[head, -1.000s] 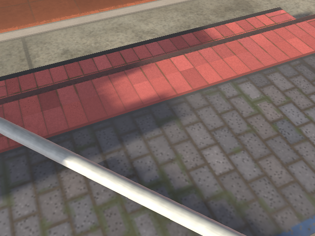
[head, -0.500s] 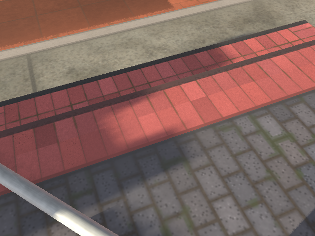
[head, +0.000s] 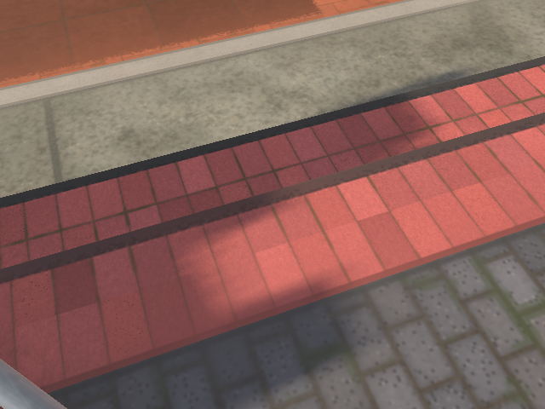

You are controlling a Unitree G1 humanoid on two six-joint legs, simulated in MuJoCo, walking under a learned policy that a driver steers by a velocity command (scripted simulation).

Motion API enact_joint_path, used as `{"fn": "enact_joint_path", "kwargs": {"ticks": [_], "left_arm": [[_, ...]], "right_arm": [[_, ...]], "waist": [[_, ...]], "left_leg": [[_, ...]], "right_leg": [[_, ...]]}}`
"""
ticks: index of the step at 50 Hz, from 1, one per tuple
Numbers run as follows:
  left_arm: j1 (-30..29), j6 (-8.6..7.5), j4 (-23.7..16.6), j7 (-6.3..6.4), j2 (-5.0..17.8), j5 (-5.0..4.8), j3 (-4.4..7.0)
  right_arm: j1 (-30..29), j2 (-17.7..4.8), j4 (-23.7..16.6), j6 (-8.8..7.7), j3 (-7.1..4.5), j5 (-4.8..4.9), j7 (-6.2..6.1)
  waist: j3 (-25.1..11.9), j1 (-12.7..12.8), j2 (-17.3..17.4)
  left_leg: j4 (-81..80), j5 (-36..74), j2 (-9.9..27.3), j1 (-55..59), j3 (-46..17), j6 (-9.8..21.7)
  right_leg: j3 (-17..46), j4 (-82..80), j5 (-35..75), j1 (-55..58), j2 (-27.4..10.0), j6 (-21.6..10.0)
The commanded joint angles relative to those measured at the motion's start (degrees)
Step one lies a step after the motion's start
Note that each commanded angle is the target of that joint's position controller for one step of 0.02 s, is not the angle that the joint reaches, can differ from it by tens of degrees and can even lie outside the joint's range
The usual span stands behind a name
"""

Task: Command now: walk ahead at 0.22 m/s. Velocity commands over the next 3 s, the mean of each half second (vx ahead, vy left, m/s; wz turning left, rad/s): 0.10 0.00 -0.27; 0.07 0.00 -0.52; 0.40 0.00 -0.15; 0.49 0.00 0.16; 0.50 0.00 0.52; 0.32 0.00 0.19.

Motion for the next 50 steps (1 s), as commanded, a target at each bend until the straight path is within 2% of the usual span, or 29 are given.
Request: {"fn": "enact_joint_path", "kwargs": {"ticks": [1, 3, 4, 5, 6, 7, 8, 9, 10, 11, 12, 13, 14, 16, 19, 20, 21, 22, 23, 25, 28, 31, 35, 37, 38, 39, 41, 43, 50], "left_arm": [[-2.89, 0.63, -5.51, -1.54, 1.72, 1.11, 0.95], [-5.8, 1.32, -6.47, -1.79, -3.12, 0.63, -0.81], [-2.17, 1.25, -5.18, -1.49, -1.87, 0.51, -0.51], [4.16, 0.86, -3.76, -1.4, 0.96, 0.1, 0.17], [5.16, 0.18, -2.23, -1.04, 2.71, 0.22, 0.44], [10.84, -0.65, 0.23, -0.65, 5.22, 0.13, 1.36], [17.1, -0.54, 2.23, 0.33, 11.59, 0.26, 3.57], [14.54, -0.36, 2.58, 1.08, 14.53, 0.26, 3.94], [11.04, -0.95, 0.34, 1.03, 16.48, 0.87, 4.26], [3.84, -1.01, -1.64, 0.31, 14.12, 1.14, 3.57], [0.24, -0.44, -2.1, -0.83, 10.76, 1.17, 2.14], [0.35, -0.63, -3.06, -1.45, 8.74, 1.35, 1.13], [-9.71, -0.65, -6.53, -1.34, 11.04, 1.32, 1.39], [-15.28, -2.62, -8.17, -1.97, 9.88, 0.82, 1.43], [-11.33, -2.81, -6.45, -1.16, 9.51, -1.21, 1.59], [-9.87, -1.66, -6.12, -0.47, 9.11, -1.91, 1.49], [-6.01, -0.39, -6.54, 0.02, 7.59, -2.49, 1.43], [3.96, 0.95, -5.31, 1.21, 4.7, -2.62, 1.21], [8.14, 1.82, -4.13, 2.04, 5.89, -1.08, 1.54], [1.98, 3.56, -5.36, 0.49, 9.98, 1.58, 1.99], [-5.11, 6.28, -9.3, -2.66, 9.88, 1.62, 1.99], [-5.84, 7.54, -11.66, -3.62, 6.46, 1.07, 0.61], [-5.63, 7.89, -13.22, -4.24, 7.52, 0.87, 0.54], [-2.38, 6.92, -12.27, -4.19, 8.7, 1.27, 1.13], [-4.04, 6.1, -13.91, -3.63, 13.41, 1.58, 1.78], [-5.59, 5.94, -17.11, -2.91, 20.88, 1.54, 3.2], [-7.26, 6.19, -15.92, -1.6, 16.12, 1.9, 2.46], [-12.04, 5.91, -17.57, -1.86, 13.27, 1.15, 2.11], [-2.47, 2.45, -14.9, -2.24, 11.17, 0.4, 1.84]], "right_arm": [[4.3, -4.53, 1.22, -1.26, -0.27, -0.24, -0.36], [5.96, -6.44, 3.21, -1.15, -0.29, -0.6, -1.0], [6.02, -8.18, 3.7, -1.22, -0.64, -0.5, -1.33], [5.04, -7.68, 3.96, -1.16, -0.29, -0.1, -1.46], [4.11, -8.46, 3.17, -1.55, -0.47, 0.2, -1.77], [0.33, -11.41, 1.37, -1.96, -1.29, 0.81, -1.98], [-6.62, -14.01, -2.78, -2.68, -2.04, 1.74, -1.51], [-12.0, -12.4, -7.39, -3.42, -1.73, 0.6, -0.86], [-10.41, -10.5, -8.12, -3.26, -1.38, 1.42, -0.8], [-8.65, -9.37, -7.88, -2.44, -1.29, 3.32, -1.01], [-10.22, -10.48, -7.66, -1.87, -1.48, 3.39, -1.54], [-7.48, -7.74, -9.05, -1.59, -0.94, 2.48, -1.92], [2.14, -3.99, -8.14, -0.76, 0.16, 2.47, -1.74], [12.56, -5.03, -3.48, -0.05, -0.66, -0.03, -1.48], [16.62, -7.29, -1.77, -1.05, -1.78, 0.15, -0.75], [17.82, -9.26, -1.35, -1.66, -2.08, -0.95, -0.44], [17.45, -13.57, -2.78, -2.61, -2.41, -2.12, -0.08], [20.41, -16.61, -3.92, -3.03, -2.3, -2.3, 0.19], [18.73, -16.1, -4.84, -2.28, -2.2, -0.73, 0.15], [6.31, -12.07, -9.59, -0.59, -1.08, 0.36, -1.08], [4.17, -13.52, -10.74, 1.52, -1.25, -0.78, -2.73], [1.76, -12.75, -10.81, 2.13, -1.42, -0.93, -2.73], [-0.2, -13.65, -11.2, 3.52, -2.37, -0.54, -1.6], [1.64, -12.8, -10.87, 5.04, -2.77, -0.65, -1.53], [4.77, -8.66, -11.24, 6.34, -2.02, -0.89, -1.04], [-0.24, -8.26, -15.26, 7.39, -1.47, -0.94, -2.17], [-2.32, -9.73, -15.51, 7.65, -1.82, 0.51, -2.21], [2.35, -10.81, -12.57, 6.48, -2.45, -0.87, -0.8], [-0.4, -9.58, -12.42, 5.13, -2.61, -1.2, 1.51]], "waist": [[3.47, 0.15, 2.21], [-0.33, -0.07, 5.59], [-3.1, 1.12, 11.6], [-7.73, 5.54, 10.48], [-8.34, 6.21, 7.54], [-10.06, 10.7, 3.11], [-11.4, 16.72, -5.34], [-8.13, 15.03, -16.64], [-6.16, 11.87, -12.41], [0.08, 6.99, -5.19], [4.78, 5.7, 3.46], [7.13, 3.42, 4.1], [8.57, -4.44, 0.74], [3.93, -7.33, -3.38], [-0.38, -8.55, 2.36], [-0.93, -9.1, 3.91], [-3.16, -7.46, 10.23], [-10.72, -5.1, 13.98], [-14.42, -3.43, 12.02], [-10.34, -1.05, 8.13], [-8.72, -0.93, 6.79], [-9.16, 0.38, 7.34], [-9.21, 0.23, 9.65], [-7.23, 1.55, 0.52], [-2.63, 0.38, -17.61], [-0.23, 1.67, -19.53], [1.86, -0.77, -11.05], [-2.09, -2.96, -9.69], [-2.85, 0.23, -5.92]], "left_leg": [[-5.57, 54.85, 9.19, 11.97, -4.55, 7.09], [-2.38, 64.93, 8.89, 9.97, -3.23, 7.26], [0.33, 69.73, 9.34, 9.19, -3.37, 7.61], [4.85, 78.75, 7.99, 13.8, 0.36, 6.02], [13.01, 80.66, 7.5, 10.69, 1.66, 4.53], [25.54, 72.15, 5.27, -0.47, 3.0, 2.51], [43.24, 42.39, -0.65, -20.98, 3.47, -0.47], [55.23, -14.38, -3.5, -42.4, -0.22, 0.79], [59.3, -22.52, 0.97, -43.53, -10.4, 2.88], [53.88, -23.78, 2.84, -43.34, -13.25, 3.93], [42.21, -25.08, 2.94, -41.9, -8.69, 4.61], [35.2, -19.98, 0.69, -35.52, -5.03, 3.2], [18.17, -11.04, 1.75, -21.22, -5.79, 1.59], [15.78, 17.86, -1.69, -2.33, -2.72, 0.57], [-3.32, 47.35, -0.83, 12.62, -5.74, -0.81], [-4.18, 49.9, 2.66, 13.7, -7.74, -0.55], [0.86, 78.03, 11.83, 15.14, -12.68, 1.55], [8.48, 103.72, 24.82, 16.84, -18.33, 8.6], [8.04, 93.34, 27.86, 16.55, -20.85, 12.43], [-0.64, 46.99, 22.97, 4.21, -20.07, 14.84], [-3.68, 36.23, 22.06, -6.42, -16.22, 16.61], [-4.05, 26.72, 18.27, -10.28, -9.28, 12.4], [-0.99, 12.99, 17.2, -13.1, -4.53, 9.24], [9.58, -2.2, 14.41, -21.25, -0.18, 3.87], [26.27, -17.41, 6.48, -31.0, 6.5, -0.97], [34.85, -22.18, -0.91, -37.04, -0.56, -2.86], [41.34, -11.33, 1.47, -33.17, -7.51, -1.58], [41.45, -1.7, 1.41, -30.57, -6.72, -1.31], [31.28, 4.13, 1.93, -34.24, -6.39, -2.89]], "right_leg": [[-2.06, -14.35, -0.53, -17.08, 1.11, 1.0], [-6.24, -32.07, 1.19, -5.71, 4.04, 2.21], [-6.98, -33.44, 4.33, 0.43, 5.15, 1.9], [-8.4, -30.25, 4.02, 0.61, 6.8, 1.05], [-8.85, -36.45, 6.28, 7.32, 7.76, 0.64], [-6.18, -44.54, 18.53, 21.46, 6.82, -0.48], [5.39, -48.77, 43.41, 38.3, 0.48, -5.85], [20.31, -50.86, 78.56, 47.38, -10.52, -12.97], [25.3, -51.8, 77.48, 41.85, -17.37, -15.19], [23.29, -53.83, 66.26, 34.62, -17.28, -11.81], [10.99, -55.54, 58.4, 30.52, -8.08, -4.82], [10.56, -57.11, 58.64, 22.43, -6.56, -5.46], [10.79, -58.59, 50.79, 8.68, -9.02, -7.25], [8.04, -56.49, 43.42, 0.21, -3.88, -7.05], [6.03, -41.36, 24.08, 1.78, 1.94, -3.35], [5.66, -31.5, 14.61, 2.11, 3.57, -2.66], [2.71, -14.69, -13.8, -0.45, 8.58, -1.72], [4.01, 2.66, -25.71, -0.44, 10.54, -1.22], [6.7, 8.41, -17.38, -2.37, 8.05, -0.62], [4.2, 6.32, -4.54, -4.58, 1.27, 1.49], [4.17, -0.1, -1.19, -1.56, -1.27, 3.08], [2.11, -17.06, 2.27, 5.0, -2.12, 1.75], [-3.1, -33.36, 5.15, 14.72, 0.13, 0.13], [-0.55, -45.62, 8.35, 23.25, 1.3, -1.53], [18.77, -59.34, 7.12, 21.33, -11.04, -4.44], [36.78, -66.37, 15.97, 12.07, -23.74, -11.87], [27.03, -63.92, 10.85, 7.24, -16.02, -12.32], [20.91, -64.18, 0.88, 10.68, -8.19, -9.13], [23.1, -68.69, -0.16, 24.96, -9.45, -10.14]]}}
